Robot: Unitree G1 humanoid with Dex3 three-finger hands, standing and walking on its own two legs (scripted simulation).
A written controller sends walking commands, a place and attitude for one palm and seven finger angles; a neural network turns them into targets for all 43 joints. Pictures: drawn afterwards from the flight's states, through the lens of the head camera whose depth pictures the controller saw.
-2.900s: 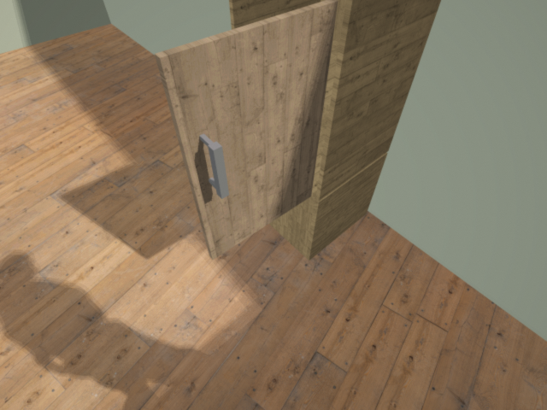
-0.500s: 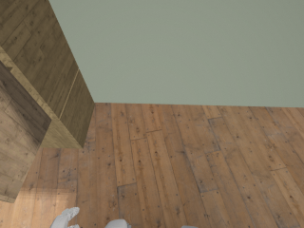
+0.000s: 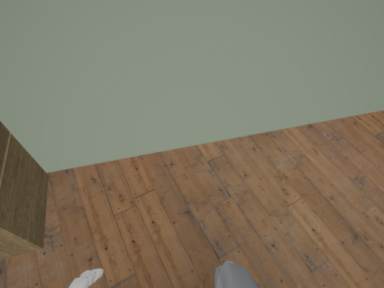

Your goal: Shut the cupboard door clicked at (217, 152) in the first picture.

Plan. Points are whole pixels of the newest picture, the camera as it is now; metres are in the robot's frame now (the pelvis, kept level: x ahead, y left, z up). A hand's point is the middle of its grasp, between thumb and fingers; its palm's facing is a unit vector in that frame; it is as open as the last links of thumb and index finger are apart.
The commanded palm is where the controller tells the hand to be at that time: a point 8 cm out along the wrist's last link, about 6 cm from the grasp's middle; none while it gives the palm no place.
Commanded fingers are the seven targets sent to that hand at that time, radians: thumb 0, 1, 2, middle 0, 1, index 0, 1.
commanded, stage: walk to a spot facing it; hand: left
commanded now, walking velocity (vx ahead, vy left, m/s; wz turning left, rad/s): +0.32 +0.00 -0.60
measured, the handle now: out of the picture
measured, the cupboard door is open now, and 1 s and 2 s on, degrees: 88 88 88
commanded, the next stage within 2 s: turn to face it in 0.64 s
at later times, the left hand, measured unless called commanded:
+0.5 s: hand (151, 224) +0.28 +0.11 -0.16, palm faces -0.19 -0.95 -0.23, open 7.3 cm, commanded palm none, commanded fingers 0.00 0.90 0.90 -0.20 -0.30 -0.20 -0.30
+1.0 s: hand (179, 140) +0.57 +0.05 -0.17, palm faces -0.26 -0.95 -0.17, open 7.4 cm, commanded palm none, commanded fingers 0.00 0.90 0.90 -0.20 -0.30 -0.20 -0.30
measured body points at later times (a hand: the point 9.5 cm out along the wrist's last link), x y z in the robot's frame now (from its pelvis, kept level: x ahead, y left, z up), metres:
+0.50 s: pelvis +0.22 -0.08 +0.00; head +0.26 -0.10 +0.45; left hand +0.29 +0.16 -0.15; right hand +0.27 -0.33 -0.15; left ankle +0.33 +0.08 -0.67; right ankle +0.16 -0.11 -0.74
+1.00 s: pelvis +0.44 -0.10 +0.00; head +0.48 -0.09 +0.45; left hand +0.58 +0.10 -0.16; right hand +0.36 -0.33 -0.15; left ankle +0.47 -0.01 -0.74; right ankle +0.42 -0.25 -0.70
